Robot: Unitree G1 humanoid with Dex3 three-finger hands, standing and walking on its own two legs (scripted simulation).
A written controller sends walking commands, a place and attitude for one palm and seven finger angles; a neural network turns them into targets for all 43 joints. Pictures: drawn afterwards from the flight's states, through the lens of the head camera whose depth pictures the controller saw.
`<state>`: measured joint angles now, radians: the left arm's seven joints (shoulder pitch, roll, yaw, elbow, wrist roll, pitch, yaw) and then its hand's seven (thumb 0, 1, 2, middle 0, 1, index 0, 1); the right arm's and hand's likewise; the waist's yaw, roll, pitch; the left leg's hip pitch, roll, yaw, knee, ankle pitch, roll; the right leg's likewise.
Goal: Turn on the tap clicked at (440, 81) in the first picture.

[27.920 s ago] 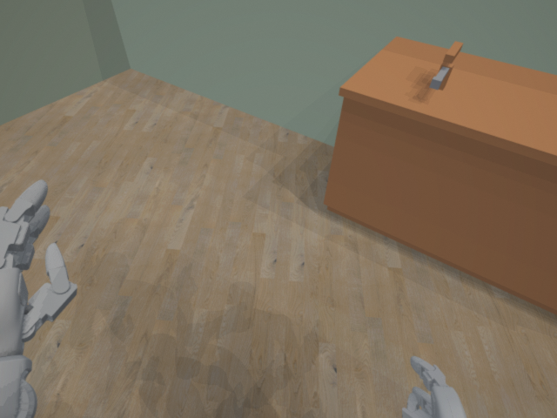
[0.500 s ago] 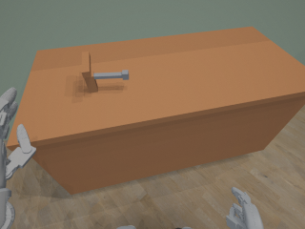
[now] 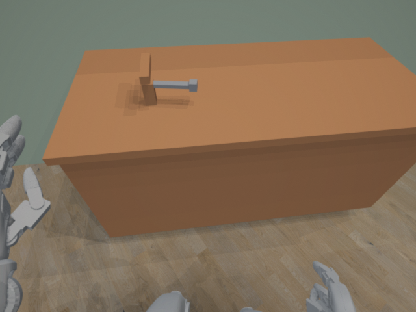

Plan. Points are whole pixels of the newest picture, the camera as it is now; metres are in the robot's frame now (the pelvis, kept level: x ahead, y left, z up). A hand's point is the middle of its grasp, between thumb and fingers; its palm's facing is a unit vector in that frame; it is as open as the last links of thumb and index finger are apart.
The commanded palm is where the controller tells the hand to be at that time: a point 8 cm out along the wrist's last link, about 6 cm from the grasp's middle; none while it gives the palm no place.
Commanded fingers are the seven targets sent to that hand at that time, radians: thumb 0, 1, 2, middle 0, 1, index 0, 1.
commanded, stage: step back with the hand held close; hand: left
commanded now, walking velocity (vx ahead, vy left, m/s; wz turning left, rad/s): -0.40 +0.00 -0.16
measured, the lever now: (193, 85) +0.74 +0.11 +0.02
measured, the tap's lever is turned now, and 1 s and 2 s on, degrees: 81 81 81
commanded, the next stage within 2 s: stop stepping back and stand still in 0.08 s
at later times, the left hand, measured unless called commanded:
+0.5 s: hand (54, 265) +0.14 +0.19 +0.18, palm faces +0.29 -0.87 -0.39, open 7.5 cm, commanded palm +0.08 +0.25 +0.20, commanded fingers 0.00 0.90 0.90 -0.20 -0.30 -0.20 -0.30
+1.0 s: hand (34, 289) +0.12 +0.20 +0.18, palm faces +0.34 -0.86 -0.38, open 7.4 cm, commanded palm +0.07 +0.25 +0.20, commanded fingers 0.00 0.90 0.90 -0.20 -0.30 -0.20 -0.30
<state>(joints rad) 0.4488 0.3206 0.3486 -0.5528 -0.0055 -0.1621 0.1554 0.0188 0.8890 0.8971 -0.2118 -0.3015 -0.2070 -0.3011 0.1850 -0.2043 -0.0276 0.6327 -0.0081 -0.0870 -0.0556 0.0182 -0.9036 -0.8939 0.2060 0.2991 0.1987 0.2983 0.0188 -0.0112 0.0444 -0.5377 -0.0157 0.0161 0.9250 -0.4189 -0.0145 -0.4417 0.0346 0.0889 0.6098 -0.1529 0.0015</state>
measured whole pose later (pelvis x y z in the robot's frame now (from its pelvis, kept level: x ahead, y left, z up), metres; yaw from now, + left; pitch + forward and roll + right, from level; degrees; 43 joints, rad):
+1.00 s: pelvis -0.12 -0.02 +0.01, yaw -5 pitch -2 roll +1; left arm 0.46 0.32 0.31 -0.43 -0.04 -0.14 0.16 0.02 0.89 0.90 -0.21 -0.30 -0.21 -0.30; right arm 0.22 -0.20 0.00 0.63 0.00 -0.11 -0.05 0.02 -0.90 -0.89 0.21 0.30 0.20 0.30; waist -0.02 0.03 -0.01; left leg -0.20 0.01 0.04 0.51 -0.29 0.00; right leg -0.27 0.05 -0.04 0.51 -0.21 -0.07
